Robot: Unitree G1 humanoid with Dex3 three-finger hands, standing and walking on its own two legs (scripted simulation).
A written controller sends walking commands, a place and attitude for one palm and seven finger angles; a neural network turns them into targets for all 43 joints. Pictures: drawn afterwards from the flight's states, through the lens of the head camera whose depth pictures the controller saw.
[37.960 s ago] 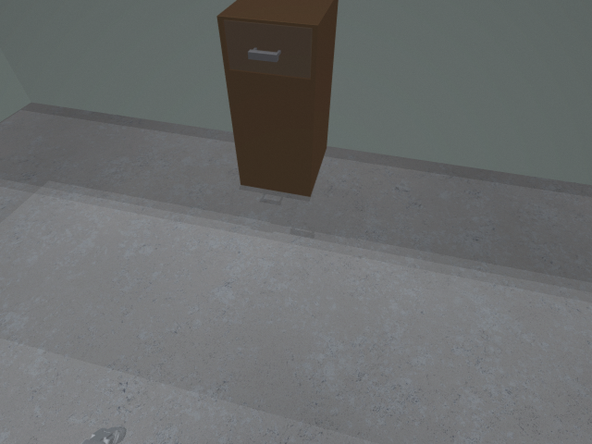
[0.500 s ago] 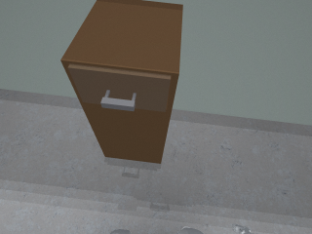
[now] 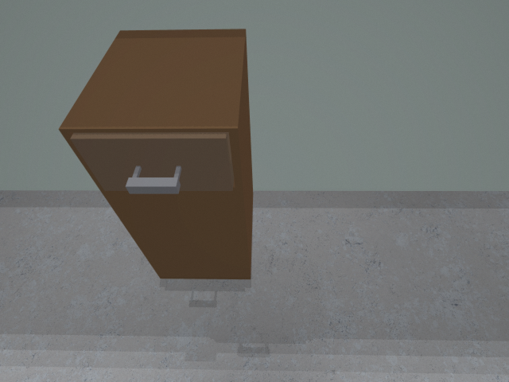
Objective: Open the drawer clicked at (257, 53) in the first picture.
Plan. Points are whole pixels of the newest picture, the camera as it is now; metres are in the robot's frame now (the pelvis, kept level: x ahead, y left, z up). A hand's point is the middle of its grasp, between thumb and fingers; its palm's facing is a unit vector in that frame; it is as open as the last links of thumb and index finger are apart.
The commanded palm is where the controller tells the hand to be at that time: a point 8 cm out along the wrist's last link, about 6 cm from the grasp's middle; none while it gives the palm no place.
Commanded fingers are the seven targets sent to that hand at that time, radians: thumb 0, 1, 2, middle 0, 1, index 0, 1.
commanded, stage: come to a stop and stand still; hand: left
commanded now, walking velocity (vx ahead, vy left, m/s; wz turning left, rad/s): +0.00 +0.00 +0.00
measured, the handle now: (155, 177) +0.53 +0.24 -0.06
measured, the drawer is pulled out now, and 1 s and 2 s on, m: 0.02 0.02 0.02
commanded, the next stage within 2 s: look again from close up in 0.70 s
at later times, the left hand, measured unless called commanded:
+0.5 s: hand out of the picture +0.00 +0.14 -0.17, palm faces +0.04 -0.98 -0.19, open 7.4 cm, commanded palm none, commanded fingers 0.00 0.90 0.90 -0.20 -0.30 -0.20 -0.30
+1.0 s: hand out of the picture +0.02 +0.18 -0.18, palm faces -0.01 -0.98 -0.20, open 7.4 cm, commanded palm none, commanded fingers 0.00 0.90 0.90 -0.20 -0.30 -0.20 -0.30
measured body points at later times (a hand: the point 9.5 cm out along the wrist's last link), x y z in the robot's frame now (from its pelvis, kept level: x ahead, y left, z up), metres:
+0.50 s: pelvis +0.01 -0.03 +0.01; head +0.03 -0.04 +0.46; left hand +0.00 +0.19 -0.15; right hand +0.00 -0.25 -0.16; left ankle +0.00 +0.13 -0.74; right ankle -0.04 -0.10 -0.74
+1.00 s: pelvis +0.02 +0.01 +0.00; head +0.04 +0.01 +0.45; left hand +0.03 +0.23 -0.16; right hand +0.05 -0.23 -0.16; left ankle +0.00 +0.12 -0.74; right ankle -0.04 -0.10 -0.74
